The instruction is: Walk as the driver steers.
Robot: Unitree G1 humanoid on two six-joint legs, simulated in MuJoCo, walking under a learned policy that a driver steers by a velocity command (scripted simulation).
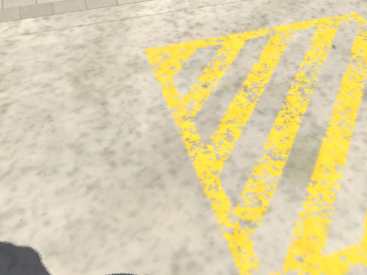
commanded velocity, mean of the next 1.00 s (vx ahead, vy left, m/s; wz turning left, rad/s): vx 0.50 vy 0.00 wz -0.49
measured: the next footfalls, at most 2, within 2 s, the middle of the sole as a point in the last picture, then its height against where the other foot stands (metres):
right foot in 0.20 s outside the picture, level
left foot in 0.70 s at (183, 244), level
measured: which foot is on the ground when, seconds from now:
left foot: down 0.00-0.20, up 0.22-0.68, down 0.70-1.00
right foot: up 0.00-0.18, down 0.20-0.72, up 0.74-1.00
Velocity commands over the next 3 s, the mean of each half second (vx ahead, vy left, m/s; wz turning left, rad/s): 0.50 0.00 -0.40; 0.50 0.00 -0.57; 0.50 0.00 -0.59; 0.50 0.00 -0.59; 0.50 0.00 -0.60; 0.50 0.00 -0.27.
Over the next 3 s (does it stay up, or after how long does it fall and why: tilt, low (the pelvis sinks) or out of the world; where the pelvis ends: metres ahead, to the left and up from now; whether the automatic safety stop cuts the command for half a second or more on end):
stays up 1.06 -1.05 0.00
